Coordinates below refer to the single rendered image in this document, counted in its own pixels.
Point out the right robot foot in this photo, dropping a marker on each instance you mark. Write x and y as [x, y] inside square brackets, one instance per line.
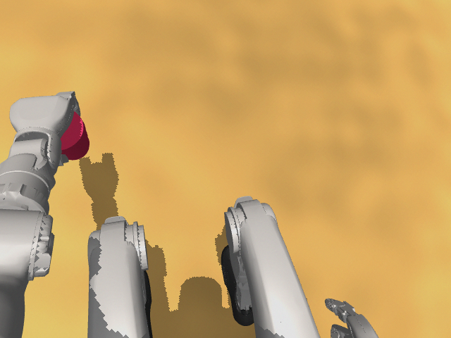
[242, 317]

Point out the left robot hand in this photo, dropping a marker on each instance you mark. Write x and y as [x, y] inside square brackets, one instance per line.
[54, 113]

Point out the right robot hand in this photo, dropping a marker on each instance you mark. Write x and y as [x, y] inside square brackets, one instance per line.
[358, 326]

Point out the cup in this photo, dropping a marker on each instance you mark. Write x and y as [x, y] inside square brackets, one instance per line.
[74, 141]

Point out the left robot arm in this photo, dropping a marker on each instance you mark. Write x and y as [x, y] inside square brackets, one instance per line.
[26, 241]

